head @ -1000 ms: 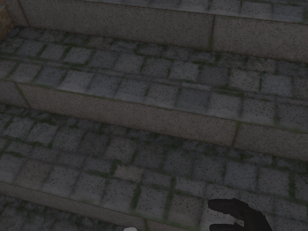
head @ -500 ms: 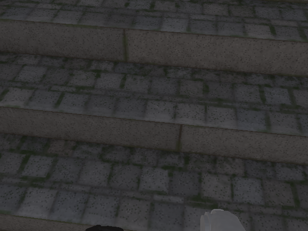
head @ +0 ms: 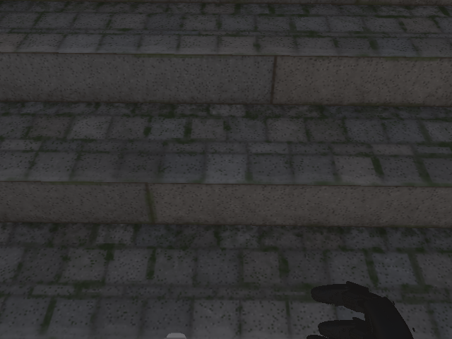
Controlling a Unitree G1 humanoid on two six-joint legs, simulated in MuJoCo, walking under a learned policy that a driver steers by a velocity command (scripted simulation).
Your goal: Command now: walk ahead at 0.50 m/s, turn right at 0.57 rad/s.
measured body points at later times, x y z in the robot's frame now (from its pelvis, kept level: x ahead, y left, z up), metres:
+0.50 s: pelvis +0.24 +0.02 +0.16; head +0.24 +0.03 +0.61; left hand +0.49 +0.14 +0.05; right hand +0.09 -0.10 +0.00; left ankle +0.17 +0.14 -0.57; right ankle +0.29 -0.13 -0.29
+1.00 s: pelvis +0.42 -0.11 +0.30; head +0.43 -0.10 +0.75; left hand +0.54 +0.11 +0.15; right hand +0.43 -0.37 +0.17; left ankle +0.49 +0.02 -0.26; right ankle +0.45 -0.21 -0.41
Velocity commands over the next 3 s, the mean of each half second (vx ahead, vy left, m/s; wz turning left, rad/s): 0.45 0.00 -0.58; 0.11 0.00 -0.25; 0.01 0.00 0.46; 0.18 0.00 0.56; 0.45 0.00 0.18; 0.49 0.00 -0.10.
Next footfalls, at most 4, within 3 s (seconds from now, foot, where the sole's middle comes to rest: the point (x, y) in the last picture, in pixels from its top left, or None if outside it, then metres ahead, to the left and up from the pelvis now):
0.04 left None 0.21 0.14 -0.61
0.66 right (363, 329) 0.49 -0.23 -0.45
1.24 left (257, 298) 0.54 0.01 -0.45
1.68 right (358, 302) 0.55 -0.23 -0.45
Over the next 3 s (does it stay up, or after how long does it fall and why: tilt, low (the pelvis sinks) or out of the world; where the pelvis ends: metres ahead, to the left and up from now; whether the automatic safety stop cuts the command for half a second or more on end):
stays up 1.13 0.08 0.58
